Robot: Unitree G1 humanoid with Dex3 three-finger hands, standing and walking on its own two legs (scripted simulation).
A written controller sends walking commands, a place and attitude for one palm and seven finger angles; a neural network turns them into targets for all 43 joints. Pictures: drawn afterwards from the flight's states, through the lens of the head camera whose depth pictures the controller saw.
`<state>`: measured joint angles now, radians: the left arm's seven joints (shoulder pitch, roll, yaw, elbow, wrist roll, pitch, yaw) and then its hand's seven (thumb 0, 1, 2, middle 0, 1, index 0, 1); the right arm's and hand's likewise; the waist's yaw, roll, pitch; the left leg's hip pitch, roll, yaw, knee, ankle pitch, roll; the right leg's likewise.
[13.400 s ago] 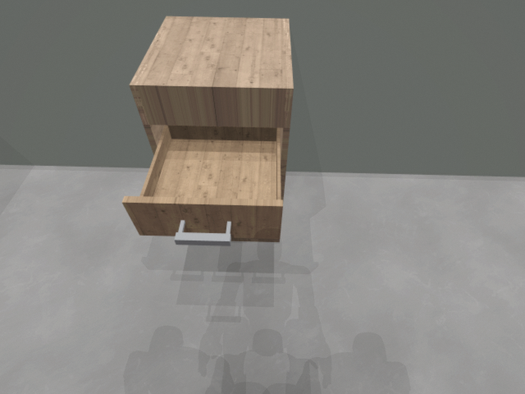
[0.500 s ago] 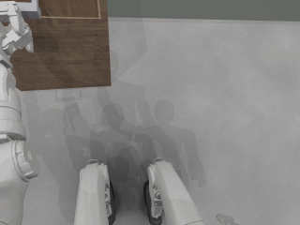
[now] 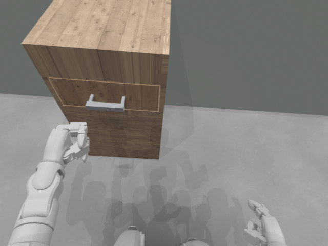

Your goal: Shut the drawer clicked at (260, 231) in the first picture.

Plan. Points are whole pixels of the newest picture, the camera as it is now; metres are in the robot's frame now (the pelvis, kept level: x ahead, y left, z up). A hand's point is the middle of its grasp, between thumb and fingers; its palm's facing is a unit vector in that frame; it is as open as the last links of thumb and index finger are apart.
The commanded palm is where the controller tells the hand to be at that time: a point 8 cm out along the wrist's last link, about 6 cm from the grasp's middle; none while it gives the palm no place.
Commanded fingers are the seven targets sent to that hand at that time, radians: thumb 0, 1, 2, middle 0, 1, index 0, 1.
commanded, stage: draw the hand back to the body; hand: left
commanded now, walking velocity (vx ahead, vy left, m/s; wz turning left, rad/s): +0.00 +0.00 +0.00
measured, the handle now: (106, 102) +0.61 +0.22 -0.13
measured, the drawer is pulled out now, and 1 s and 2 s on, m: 0.00 0.00 0.00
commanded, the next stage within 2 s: step back with the hand held close in 0.80 s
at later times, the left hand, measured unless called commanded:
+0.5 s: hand (13, 164) +0.23 +0.23 +0.19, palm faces +0.31 -0.88 -0.36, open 3.3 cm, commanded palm +0.18 +0.28 +0.22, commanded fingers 0.00 0.90 0.90 -1.40 -1.60 -1.40 -1.60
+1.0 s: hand out of the picture +0.20 +0.21 +0.24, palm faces +0.40 -0.81 -0.43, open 3.3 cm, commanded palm +0.15 +0.25 +0.25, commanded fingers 0.00 0.90 0.90 -1.40 -1.60 -1.40 -1.60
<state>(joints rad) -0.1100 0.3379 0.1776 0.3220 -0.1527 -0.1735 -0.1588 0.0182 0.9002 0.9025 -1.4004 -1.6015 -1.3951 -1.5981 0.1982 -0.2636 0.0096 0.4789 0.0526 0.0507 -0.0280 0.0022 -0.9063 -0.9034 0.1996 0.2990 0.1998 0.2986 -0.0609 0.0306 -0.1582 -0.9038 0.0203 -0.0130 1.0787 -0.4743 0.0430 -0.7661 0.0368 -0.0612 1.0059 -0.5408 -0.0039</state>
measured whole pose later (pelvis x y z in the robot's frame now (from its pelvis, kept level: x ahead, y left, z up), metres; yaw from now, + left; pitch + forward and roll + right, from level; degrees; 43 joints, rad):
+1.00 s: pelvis +0.02 -0.03 +0.07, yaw +1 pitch -2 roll -1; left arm 0.55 0.35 0.31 -0.49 -0.08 -0.12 0.09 0.02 0.89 0.90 -1.41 -1.60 -1.40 -1.60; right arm 0.22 -0.23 0.02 0.58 0.01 -0.08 -0.07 0.01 -0.90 -0.90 0.20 0.30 0.20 0.30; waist 0.04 0.09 -0.03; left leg -0.21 0.02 0.00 0.53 -0.28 0.01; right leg -0.08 0.04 -0.04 0.45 -0.33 -0.03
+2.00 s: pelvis -0.12 +0.02 +0.05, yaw +4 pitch -1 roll -4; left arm 0.60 0.42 0.41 -0.62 -0.04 -0.31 0.14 0.02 0.89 0.90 -1.41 -1.60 -1.40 -1.60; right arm 0.18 -0.23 -0.04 0.59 0.00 -0.08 -0.06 0.01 -0.90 -0.90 0.20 0.30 0.20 0.30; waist -0.01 0.02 0.06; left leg -0.50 0.00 0.02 0.60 -0.09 0.08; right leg -0.36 0.06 0.02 0.61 -0.26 0.02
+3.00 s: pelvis -0.35 +0.05 +0.07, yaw -3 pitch -1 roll -1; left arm 0.63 0.40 0.37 -0.67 -0.01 -0.21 0.14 0.02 0.89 0.90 -1.41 -1.60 -1.40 -1.60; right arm 0.31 -0.12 0.03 0.62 -0.01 -0.12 -0.02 0.01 -0.90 -0.90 0.20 0.30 0.20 0.30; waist -0.06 -0.02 -0.05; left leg -0.31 0.08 0.01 0.58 -0.28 0.00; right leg -0.46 0.00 -0.10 0.94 -0.42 -0.01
